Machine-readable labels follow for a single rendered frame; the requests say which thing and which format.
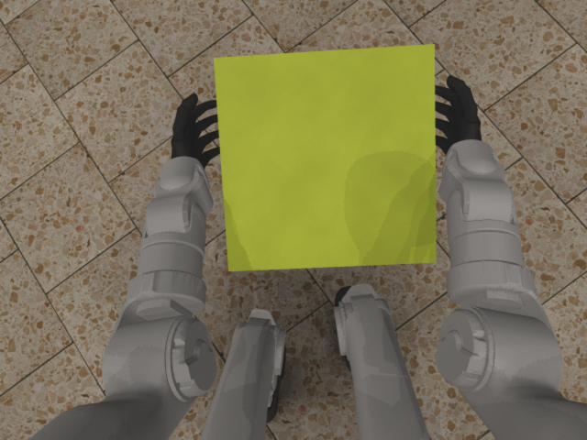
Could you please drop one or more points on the left robot upper arm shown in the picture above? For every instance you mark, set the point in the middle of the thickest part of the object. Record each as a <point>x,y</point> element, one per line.
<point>153,371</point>

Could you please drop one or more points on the robot right thigh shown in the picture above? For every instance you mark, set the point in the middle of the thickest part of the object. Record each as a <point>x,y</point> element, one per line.
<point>386,405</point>

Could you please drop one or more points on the right robot hand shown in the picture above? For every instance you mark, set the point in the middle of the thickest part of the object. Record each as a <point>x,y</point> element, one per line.
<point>463,121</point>

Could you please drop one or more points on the robot right forearm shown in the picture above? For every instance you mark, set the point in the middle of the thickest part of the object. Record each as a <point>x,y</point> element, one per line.
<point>486,262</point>

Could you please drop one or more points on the robot left forearm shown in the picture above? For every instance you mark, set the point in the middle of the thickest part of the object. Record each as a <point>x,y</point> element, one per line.
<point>169,278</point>

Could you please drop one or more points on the robot left thigh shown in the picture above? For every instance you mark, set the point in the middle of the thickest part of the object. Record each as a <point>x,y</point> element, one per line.
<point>239,408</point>

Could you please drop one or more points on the left robot hand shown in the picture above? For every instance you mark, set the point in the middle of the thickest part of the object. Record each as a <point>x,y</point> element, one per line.
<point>186,141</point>

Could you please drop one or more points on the robot thigh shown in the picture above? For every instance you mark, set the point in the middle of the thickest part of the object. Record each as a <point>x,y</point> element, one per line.
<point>239,408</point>
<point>386,405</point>

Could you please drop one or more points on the right robot upper arm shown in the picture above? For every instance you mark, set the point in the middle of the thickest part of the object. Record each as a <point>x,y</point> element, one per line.
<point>508,367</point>

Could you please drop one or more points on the carton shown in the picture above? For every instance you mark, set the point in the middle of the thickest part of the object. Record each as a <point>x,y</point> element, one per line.
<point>328,158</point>

